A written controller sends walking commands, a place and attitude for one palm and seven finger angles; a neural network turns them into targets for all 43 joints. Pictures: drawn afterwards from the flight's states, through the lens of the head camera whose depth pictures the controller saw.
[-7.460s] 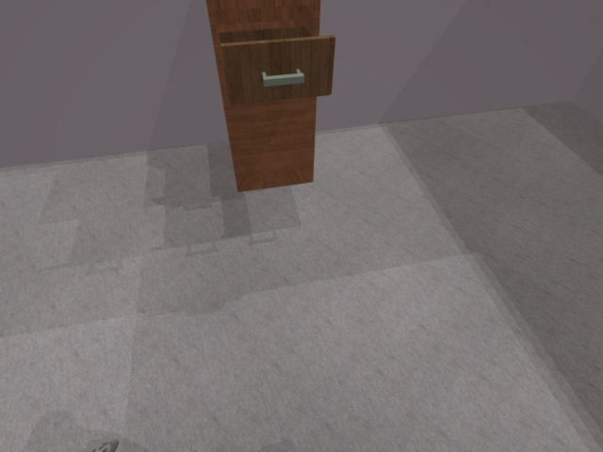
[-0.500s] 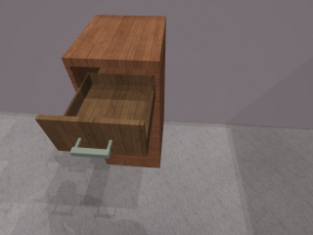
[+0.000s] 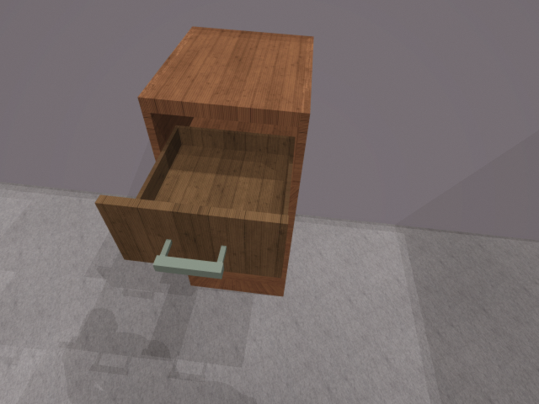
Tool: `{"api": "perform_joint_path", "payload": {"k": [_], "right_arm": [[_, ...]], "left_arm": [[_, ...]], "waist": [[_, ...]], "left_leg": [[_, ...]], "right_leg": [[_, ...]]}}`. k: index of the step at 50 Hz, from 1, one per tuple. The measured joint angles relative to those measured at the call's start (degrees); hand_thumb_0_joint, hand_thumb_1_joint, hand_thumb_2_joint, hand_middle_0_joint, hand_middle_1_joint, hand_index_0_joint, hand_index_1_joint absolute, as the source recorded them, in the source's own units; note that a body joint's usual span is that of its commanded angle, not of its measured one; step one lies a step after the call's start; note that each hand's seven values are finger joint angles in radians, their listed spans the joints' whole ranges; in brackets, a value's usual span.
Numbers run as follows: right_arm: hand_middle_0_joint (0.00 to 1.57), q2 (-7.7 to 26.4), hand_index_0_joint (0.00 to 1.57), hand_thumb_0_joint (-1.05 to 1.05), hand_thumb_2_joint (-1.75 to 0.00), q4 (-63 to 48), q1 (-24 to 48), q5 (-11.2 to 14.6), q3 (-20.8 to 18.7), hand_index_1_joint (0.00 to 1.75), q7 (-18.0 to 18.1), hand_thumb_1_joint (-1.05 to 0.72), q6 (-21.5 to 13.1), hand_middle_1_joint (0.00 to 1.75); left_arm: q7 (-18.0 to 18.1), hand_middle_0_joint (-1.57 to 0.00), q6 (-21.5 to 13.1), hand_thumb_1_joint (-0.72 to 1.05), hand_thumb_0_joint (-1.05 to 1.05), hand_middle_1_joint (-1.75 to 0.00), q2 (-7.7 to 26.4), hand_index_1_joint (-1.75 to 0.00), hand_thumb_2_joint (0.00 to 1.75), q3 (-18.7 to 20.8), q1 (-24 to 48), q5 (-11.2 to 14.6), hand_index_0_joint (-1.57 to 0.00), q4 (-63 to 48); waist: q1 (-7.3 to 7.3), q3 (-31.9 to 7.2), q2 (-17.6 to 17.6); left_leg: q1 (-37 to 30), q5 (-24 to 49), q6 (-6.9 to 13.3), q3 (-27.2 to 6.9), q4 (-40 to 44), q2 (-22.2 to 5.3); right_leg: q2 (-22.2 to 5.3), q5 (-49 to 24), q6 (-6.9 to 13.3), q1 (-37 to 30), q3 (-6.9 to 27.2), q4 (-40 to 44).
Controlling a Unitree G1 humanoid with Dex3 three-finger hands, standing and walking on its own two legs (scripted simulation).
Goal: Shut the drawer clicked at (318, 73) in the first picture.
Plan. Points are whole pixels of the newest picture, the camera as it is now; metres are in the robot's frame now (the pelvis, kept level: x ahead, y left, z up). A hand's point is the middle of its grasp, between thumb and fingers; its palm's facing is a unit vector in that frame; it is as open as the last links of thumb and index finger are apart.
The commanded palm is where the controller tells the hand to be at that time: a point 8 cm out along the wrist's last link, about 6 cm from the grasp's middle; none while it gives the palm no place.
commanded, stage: look again from close up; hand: left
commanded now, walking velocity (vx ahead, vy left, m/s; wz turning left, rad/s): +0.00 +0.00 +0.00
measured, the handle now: (192, 257) +0.37 +0.17 -0.04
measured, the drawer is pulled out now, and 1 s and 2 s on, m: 0.28 0.28 0.28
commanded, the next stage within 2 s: shuffle to correct the standing spot in 0.18 s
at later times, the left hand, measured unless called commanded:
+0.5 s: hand out of the picture +0.01 +0.18 -0.18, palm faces -0.02 -0.98 -0.18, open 7.4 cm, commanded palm none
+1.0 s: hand out of the picture +0.02 +0.16 -0.18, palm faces -0.01 -0.98 -0.19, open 7.4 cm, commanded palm none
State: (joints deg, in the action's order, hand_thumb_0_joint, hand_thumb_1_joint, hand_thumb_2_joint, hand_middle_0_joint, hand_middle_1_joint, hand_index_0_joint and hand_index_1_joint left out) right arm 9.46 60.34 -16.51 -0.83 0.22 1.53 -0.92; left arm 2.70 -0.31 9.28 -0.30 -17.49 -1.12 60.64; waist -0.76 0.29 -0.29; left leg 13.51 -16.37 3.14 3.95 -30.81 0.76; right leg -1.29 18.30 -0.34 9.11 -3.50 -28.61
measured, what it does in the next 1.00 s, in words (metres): stands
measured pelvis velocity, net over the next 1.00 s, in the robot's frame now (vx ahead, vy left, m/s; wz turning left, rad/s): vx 0.02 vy -0.01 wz -0.01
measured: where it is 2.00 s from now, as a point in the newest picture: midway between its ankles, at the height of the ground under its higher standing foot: outside the picture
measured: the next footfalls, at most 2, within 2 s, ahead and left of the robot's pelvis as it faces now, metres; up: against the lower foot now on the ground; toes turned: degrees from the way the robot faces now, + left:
none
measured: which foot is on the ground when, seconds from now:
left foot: down 0.00-1.00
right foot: down 0.00-1.00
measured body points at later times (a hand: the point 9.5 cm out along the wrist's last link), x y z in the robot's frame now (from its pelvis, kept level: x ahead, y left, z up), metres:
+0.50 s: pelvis +0.02 +0.01 +0.00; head +0.04 +0.02 +0.45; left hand +0.01 +0.23 -0.16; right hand +0.02 -0.21 -0.15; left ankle +0.00 +0.08 -0.73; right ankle -0.03 -0.12 -0.73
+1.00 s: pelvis +0.02 -0.01 +0.00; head +0.05 -0.01 +0.45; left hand +0.02 +0.21 -0.16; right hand +0.03 -0.24 -0.16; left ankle +0.00 +0.08 -0.73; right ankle -0.03 -0.12 -0.73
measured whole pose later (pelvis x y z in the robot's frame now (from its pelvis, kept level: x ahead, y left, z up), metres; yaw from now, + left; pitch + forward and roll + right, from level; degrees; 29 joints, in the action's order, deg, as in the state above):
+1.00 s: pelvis +0.02 -0.01 +0.00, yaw +0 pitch +0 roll -1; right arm 9.9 61.1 -15.7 -0.6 0.6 1.3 -1.5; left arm 3.2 -2.0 7.9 -1.6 -17.2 -0.6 62.1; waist 0.7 2.2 0.9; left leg 13.6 -18.8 2.3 3.9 -32.1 -0.1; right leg -0.4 20.1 0.1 8.9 -3.4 -28.8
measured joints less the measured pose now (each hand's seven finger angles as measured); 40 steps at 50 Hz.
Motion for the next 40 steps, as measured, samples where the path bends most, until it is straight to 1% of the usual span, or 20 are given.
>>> {"api": "perform_joint_path", "payload": {"k": [7,15,18,20,22,24,26,32,40], "right_arm": [[0.2,0.41,0.2,0.01,-0.89,0.34,1.0,0.12,0.62,0.3,-0.35,-0.94,-0.31,0.3],[0.2,0.2,0.2,0.01,-0.89,2.13,1.36,0.31,1.05,0.3,-0.26,-0.93,-0.62,0.3],[0.2,-0.07,0.2,0.01,-0.89,2.88,1.38,0.25,1.11,0.3,-0.22,-0.92,-0.48,0.3],[0.2,-0.41,0.2,0.01,-0.89,3.12,1.15,0.16,1.01,0.3,-0.22,-0.92,-0.31,0.3],[0.2,-0.73,0.2,0.01,-0.89,3.32,0.8,0.14,0.91,0.3,-0.11,-0.92,-0.2,0.3],[0.2,-0.93,0.2,0.01,-0.89,3.72,0.58,0.19,0.91,0.3,0.05,-0.92,-0.19,0.3],[0.2,-1.06,0.2,0.01,-0.89,4.14,0.52,0.25,0.96,0.3,0.14,-0.92,-0.31,0.3],[0.2,-1.29,0.2,0.01,-0.89,4.96,0.71,0.36,0.99,0.3,0.26,-0.92,-0.54,0.3],[0.2,-1.29,0.2,0.01,-0.89,5.39,0.93,0.4,0.94,0.3,0.34,-0.92,-0.53,0.3]], "left_arm": [[-0.47,-0.2,0.28,0.91,0.01,-0.3,1.46,-0.3,0.9,-0.37,0.38,0.06,-0.2,0.52],[-0.44,-0.2,0.42,0.91,0.01,-0.3,1.25,-0.3,0.9,-0.73,0.61,0.33,-0.2,1.92],[-0.5,-0.2,0.53,0.91,0.01,-0.3,0.93,-0.3,0.9,-0.83,0.5,0.3,-0.2,2.44],[-0.66,-0.2,0.79,0.91,0.01,-0.3,0.79,-0.3,0.9,-0.83,0.24,0.08,-0.2,2.73],[-0.72,-0.2,0.91,0.91,0.01,-0.3,0.53,-0.3,0.9,-0.88,0.12,-0.04,-0.2,3.03],[-0.68,-0.2,0.71,0.91,0.01,-0.3,0.13,-0.3,0.9,-0.96,0.13,0.06,-0.2,3.26],[-0.56,-0.2,0.36,0.91,0.01,-0.3,-0.31,-0.3,0.9,-1.03,0.16,0.24,-0.2,3.38],[-0.24,-0.2,-0.09,0.91,0.01,-0.3,-1.23,-0.3,0.9,-1.1,0.23,0.42,-0.2,3.57],[-0.14,-0.2,-0.22,0.91,0.01,-0.3,-1.51,-0.3,0.9,-0.97,0.55,0.39,-0.2,3.44]], "waist": [[0.17,0.43,-0.49],[0.17,1.61,-0.82],[0.18,1.7,-1.03],[0.29,1.47,-1.36],[0.4,1.3,-1.46],[0.4,1.33,-1.27],[0.43,1.53,-0.99],[0.61,1.87,-0.77],[0.49,1.74,-0.79]], "left_leg": [[-1.18,1.56,1.13,1.12,3.66,1.6],[-2.2,1.41,1.68,1.55,4.59,2.3],[-2.62,0.91,1.76,1.78,4.34,2.41],[-2.75,0.44,1.8,2.04,4.07,2.51],[-2.79,0.04,1.73,2.12,3.82,2.48],[-2.86,-0.2,1.5,2.06,3.7,2.23],[-2.95,-0.35,1.2,1.95,3.63,1.89],[-3.43,-0.7,0.48,1.78,3.6,1.22],[-4.13,-0.42,-0.29,1.4,4.41,0.77]], "right_leg": [[-1.51,-0.89,-1.21,-0.08,1.06,1.76],[-2.2,-0.7,-2.04,-0.87,1.49,2.35],[-2.31,-0.1,-1.79,-1.01,1.73,1.71],[-2.4,0.83,-0.9,-0.63,2.0,0.5],[-2.4,1.36,-0.78,-0.54,2.11,0.0],[-2.19,1.19,-1.56,-0.9,2.06,0.55],[-1.86,1.01,-1.78,-1.28,1.96,1.13],[-1.17,1.16,-1.11,-1.94,1.81,1.58],[-0.66,1.22,-0.39,-2.57,1.46,2.1]]}}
